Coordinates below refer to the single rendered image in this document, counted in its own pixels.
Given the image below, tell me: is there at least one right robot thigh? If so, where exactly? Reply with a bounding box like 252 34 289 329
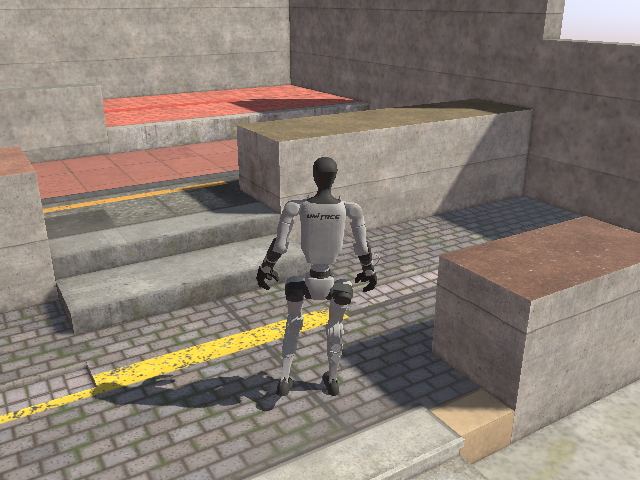
326 279 353 340

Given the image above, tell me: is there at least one robot right forearm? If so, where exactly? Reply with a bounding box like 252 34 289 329
358 241 375 276

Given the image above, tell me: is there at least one robot left hand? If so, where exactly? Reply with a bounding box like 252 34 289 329
256 266 279 290

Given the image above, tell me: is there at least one right robot upper arm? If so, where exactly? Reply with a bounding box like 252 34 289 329
344 201 369 256

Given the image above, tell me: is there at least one robot torso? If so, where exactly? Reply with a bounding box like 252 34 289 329
299 195 346 300

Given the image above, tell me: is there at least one left robot upper arm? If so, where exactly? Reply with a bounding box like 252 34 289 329
272 200 303 254

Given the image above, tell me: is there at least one robot left forearm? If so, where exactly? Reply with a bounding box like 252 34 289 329
260 238 282 273

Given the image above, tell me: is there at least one robot right hand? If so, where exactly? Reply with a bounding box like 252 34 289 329
355 272 377 292

